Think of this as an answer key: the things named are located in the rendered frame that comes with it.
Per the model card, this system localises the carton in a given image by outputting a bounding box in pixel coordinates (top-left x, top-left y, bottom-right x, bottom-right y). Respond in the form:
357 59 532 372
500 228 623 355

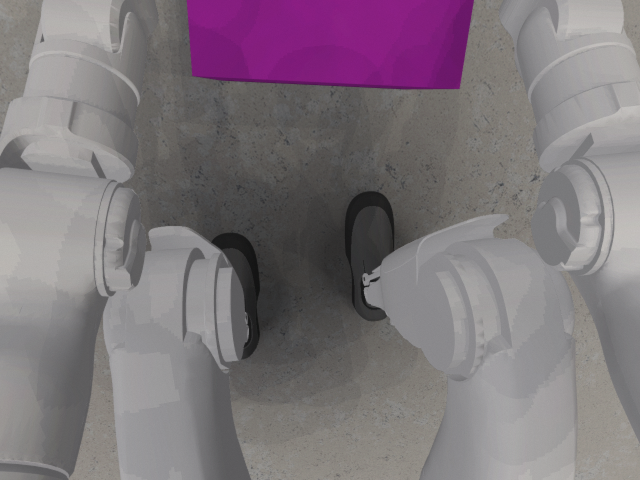
187 0 474 89

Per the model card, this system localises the robot left upper arm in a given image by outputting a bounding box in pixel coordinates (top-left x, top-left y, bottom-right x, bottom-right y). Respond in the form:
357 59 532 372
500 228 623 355
0 167 146 480

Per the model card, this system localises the right robot shin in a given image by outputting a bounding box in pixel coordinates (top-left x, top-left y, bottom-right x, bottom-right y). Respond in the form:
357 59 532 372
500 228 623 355
362 214 575 348

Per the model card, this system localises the robot right upper arm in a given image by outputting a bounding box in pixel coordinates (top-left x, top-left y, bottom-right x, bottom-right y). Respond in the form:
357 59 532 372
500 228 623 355
531 151 640 443

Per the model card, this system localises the left robot forearm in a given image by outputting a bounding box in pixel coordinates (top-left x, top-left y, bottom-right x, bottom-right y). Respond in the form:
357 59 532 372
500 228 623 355
0 0 159 183

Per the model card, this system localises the robot right foot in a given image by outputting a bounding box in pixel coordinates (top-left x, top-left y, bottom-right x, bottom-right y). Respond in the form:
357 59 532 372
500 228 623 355
345 191 394 321

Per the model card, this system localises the right robot forearm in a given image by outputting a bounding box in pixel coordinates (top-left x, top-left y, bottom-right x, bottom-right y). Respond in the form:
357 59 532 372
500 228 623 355
499 0 640 173

